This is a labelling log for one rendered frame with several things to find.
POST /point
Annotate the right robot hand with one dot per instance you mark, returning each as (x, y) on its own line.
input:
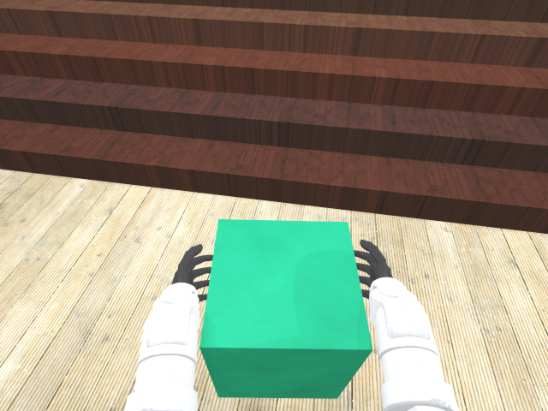
(377, 267)

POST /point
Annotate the robot right forearm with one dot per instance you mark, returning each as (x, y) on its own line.
(413, 377)

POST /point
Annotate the left robot hand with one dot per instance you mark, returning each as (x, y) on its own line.
(186, 272)

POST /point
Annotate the robot left forearm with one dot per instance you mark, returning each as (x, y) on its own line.
(168, 353)

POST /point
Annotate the carton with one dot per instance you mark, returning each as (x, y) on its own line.
(284, 314)

